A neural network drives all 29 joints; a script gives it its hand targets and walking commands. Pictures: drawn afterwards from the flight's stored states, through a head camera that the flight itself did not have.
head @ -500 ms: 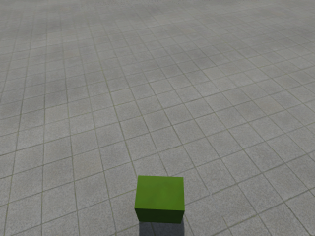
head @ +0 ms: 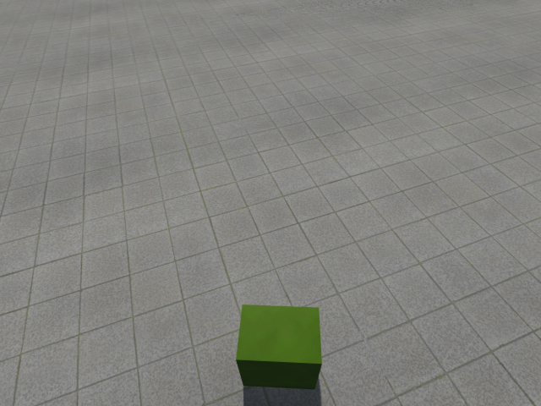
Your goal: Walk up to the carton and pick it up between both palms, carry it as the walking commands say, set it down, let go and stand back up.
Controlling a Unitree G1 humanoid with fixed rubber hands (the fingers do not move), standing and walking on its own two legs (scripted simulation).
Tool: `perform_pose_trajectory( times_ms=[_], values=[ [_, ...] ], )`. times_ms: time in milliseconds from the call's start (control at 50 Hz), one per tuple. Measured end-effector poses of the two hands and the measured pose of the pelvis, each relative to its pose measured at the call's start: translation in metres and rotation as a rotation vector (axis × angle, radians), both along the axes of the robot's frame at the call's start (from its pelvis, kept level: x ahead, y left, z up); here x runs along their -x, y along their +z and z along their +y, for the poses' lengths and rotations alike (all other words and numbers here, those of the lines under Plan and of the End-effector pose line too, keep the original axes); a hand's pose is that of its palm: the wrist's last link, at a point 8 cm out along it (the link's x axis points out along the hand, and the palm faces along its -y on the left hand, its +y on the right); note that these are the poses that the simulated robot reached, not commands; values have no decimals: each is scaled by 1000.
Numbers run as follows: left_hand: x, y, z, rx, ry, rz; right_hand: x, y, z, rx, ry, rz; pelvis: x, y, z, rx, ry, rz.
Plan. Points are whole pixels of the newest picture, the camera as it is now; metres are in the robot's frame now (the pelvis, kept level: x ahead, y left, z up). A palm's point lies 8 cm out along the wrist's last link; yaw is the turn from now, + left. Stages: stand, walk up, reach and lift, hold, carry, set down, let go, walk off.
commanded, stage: stand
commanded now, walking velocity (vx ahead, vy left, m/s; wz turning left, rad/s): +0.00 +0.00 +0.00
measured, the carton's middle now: (279, 348) +0.43 +0.02 -0.63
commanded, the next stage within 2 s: reach and lift in 0.54 s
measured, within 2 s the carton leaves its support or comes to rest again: neither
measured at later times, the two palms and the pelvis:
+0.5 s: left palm out of the picture -0.01 +0.22 -0.14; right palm out of the picture +0.07 -0.22 -0.13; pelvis -0.01 +0.00 +0.00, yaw +0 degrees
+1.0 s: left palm out of the picture +0.15 +0.20 -0.14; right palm out of the picture +0.12 -0.22 -0.16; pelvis -0.02 -0.01 -0.03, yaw -1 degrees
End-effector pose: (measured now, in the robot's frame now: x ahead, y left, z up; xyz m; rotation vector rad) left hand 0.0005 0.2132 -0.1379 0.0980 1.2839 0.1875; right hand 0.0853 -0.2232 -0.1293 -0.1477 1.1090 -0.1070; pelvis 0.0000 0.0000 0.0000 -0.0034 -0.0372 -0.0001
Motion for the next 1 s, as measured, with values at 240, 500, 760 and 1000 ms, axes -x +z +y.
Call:
perform_pose_trajectory(
  times_ms=[240,500,760,1000],
  values=[
    [7,0,2,4,1,-5,10,1,2,4,-2,8,7,1,2,3,1,-6],
    [7,0,2,3,1,-5,12,0,2,3,-3,10,8,1,3,3,1,-7],
    [-126,14,8,-20,-100,-156,-22,1,-9,37,6,73,19,-14,-6,-17,-3,10],
    [-149,-1,-11,-3,-116,-194,-35,-29,1,-24,36,44,23,-29,-7,-28,-12,150]
  ],
)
